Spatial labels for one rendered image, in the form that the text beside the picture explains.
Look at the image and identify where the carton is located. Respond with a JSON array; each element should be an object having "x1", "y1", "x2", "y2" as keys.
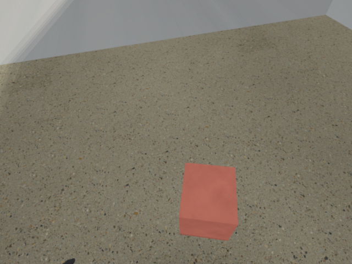
[{"x1": 179, "y1": 163, "x2": 238, "y2": 241}]

